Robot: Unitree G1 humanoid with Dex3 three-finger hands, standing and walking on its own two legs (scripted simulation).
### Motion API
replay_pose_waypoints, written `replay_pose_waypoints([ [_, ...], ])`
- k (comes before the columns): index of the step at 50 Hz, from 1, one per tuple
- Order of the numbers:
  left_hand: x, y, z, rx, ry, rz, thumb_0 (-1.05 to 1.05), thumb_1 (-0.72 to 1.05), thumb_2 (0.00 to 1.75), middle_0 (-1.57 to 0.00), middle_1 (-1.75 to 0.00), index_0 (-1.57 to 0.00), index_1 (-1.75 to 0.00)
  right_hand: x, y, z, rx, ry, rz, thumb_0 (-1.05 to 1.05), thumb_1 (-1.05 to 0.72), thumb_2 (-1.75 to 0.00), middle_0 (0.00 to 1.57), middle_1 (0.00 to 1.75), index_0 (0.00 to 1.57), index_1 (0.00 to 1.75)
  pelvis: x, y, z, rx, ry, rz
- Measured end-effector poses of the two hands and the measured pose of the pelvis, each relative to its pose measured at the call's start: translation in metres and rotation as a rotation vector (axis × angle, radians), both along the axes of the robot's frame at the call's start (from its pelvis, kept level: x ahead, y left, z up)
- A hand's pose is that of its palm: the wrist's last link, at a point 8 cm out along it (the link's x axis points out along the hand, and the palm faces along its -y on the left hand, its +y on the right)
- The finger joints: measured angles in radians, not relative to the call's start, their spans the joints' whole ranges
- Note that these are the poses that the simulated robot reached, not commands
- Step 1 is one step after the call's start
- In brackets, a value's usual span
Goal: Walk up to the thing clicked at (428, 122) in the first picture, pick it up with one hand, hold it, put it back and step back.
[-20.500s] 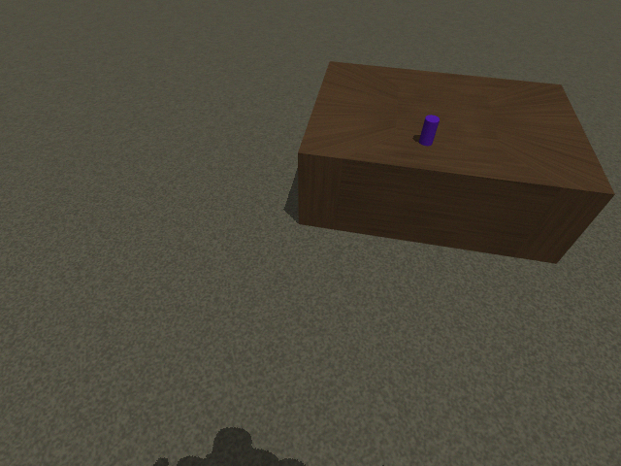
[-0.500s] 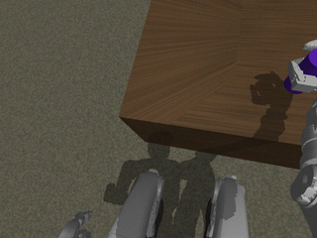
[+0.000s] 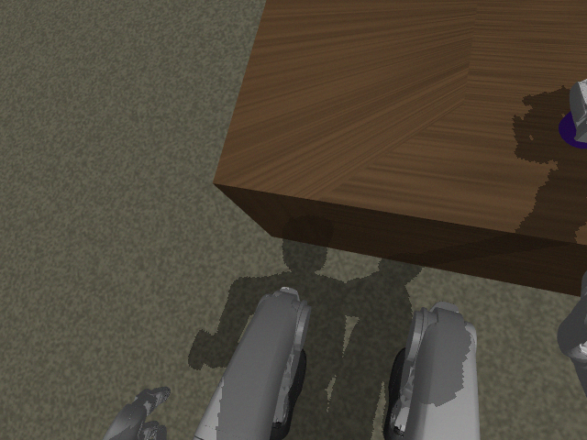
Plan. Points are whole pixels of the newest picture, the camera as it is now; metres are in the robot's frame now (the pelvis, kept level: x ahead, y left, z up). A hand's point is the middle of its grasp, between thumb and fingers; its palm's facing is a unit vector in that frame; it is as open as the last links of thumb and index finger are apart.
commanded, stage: lower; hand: right
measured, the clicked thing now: out of the picture +0.53 -0.29 -0.01
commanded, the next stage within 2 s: loosen in 0.72 s
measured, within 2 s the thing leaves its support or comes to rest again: rests again in 0.42 s
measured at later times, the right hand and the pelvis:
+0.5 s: hand out of the picture +0.54 -0.28 -0.03, palm faces +0.31 +0.95 -0.02, open 7.1 cm; pelvis -0.01 +0.01 -0.05, yaw +1 degrees
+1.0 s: hand out of the picture +0.54 -0.29 -0.03, palm faces +0.31 +0.95 -0.02, open 7.1 cm; pelvis -0.02 +0.01 -0.07, yaw +2 degrees
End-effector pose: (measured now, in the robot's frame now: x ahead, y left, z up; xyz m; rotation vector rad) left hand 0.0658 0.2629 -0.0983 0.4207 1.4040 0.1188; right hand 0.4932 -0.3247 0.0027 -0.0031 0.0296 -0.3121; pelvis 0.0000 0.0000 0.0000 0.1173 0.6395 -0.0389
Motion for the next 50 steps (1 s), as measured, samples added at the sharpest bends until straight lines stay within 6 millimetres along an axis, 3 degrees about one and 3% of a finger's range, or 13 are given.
replay_pose_waypoints([
  [10,-0.007,0.002,-0.024,0.003,0.013,0.010,0.00,0.87,0.90,-0.20,-0.30,-0.20,-0.31,0.004,-0.002,-0.015,-0.009,-0.003,-0.002,0.01,0.12,-1.22,0.91,1.16,0.92,1.14,-0.006,0.003,-0.023,-0.001,-0.002,0.005],
  [26,-0.022,0.010,-0.045,0.019,0.042,0.022,0.00,0.89,0.88,-0.20,-0.29,-0.20,-0.29,0.008,-0.005,-0.035,-0.009,-0.001,-0.001,0.01,0.12,-1.22,0.91,1.16,0.92,1.15,-0.011,0.006,-0.047,-0.001,-0.001,0.019],
  [45,-0.026,0.016,-0.062,0.023,0.044,0.012,0.00,0.91,0.86,-0.20,-0.29,-0.21,-0.28,0.013,-0.007,-0.037,-0.013,-0.023,-0.006,0.01,0.12,-1.22,0.91,1.16,0.92,1.14,-0.015,0.010,-0.065,0.000,-0.017,0.029],
  [50,-0.029,0.016,-0.065,0.024,0.047,0.013,0.00,0.92,0.85,-0.19,-0.29,-0.21,-0.28,0.012,-0.007,-0.036,-0.023,-0.026,-0.002,0.00,0.08,-1.13,0.92,1.11,0.93,1.09,-0.018,0.010,-0.069,0.001,-0.023,0.029],
])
